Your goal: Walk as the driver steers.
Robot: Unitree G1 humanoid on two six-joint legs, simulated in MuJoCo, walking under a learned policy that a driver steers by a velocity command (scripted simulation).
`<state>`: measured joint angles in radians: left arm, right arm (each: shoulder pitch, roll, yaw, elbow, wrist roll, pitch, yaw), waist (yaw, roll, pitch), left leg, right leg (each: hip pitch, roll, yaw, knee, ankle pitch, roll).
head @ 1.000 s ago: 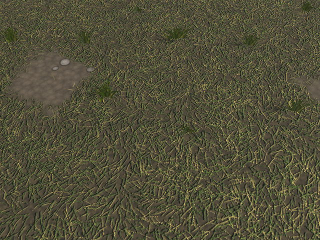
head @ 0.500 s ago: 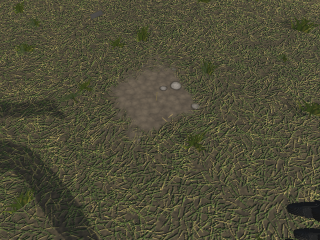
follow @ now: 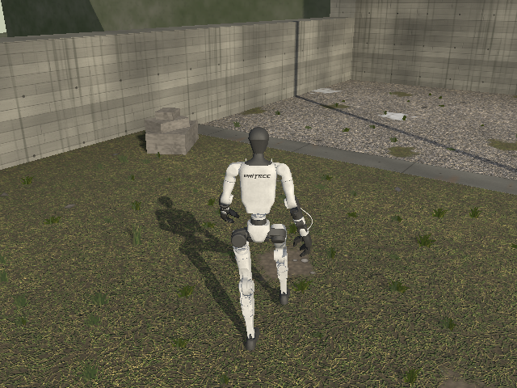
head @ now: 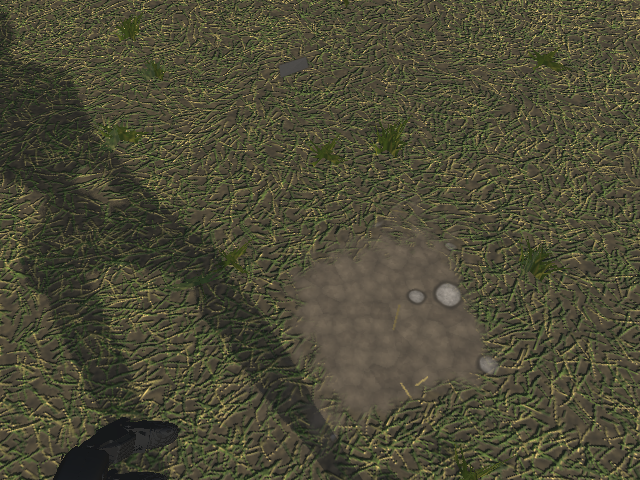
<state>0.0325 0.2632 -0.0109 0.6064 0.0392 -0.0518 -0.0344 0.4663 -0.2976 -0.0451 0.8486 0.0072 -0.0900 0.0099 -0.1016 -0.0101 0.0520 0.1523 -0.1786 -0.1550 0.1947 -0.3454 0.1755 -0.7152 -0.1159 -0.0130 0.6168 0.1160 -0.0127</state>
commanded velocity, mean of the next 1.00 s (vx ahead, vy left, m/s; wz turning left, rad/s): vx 0.55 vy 0.00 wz -0.47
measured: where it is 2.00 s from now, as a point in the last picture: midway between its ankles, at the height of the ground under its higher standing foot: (563, 192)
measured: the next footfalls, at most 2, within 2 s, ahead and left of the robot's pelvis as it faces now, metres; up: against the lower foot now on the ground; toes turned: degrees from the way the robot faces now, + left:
right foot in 0.08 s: +0.31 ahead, -0.14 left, +0.00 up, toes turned +0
left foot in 0.50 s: +0.44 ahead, +0.09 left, +0.00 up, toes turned -12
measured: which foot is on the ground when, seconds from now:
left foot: down 0.00-0.08, up 0.10-0.48, down 0.50-1.00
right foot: up 0.00-0.06, down 0.08-0.48, up 0.50-1.00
